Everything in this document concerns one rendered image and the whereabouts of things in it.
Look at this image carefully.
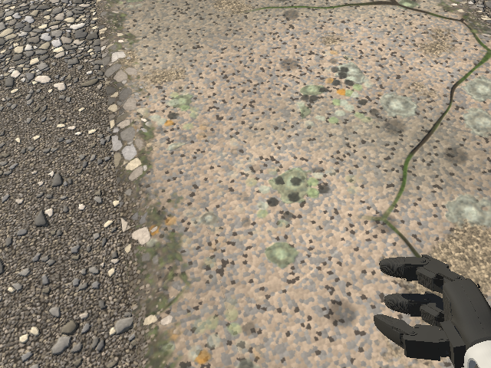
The right robot forearm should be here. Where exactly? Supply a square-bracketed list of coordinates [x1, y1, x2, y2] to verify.
[463, 340, 491, 368]

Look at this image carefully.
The right robot hand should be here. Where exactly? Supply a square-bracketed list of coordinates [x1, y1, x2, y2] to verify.
[374, 255, 491, 368]

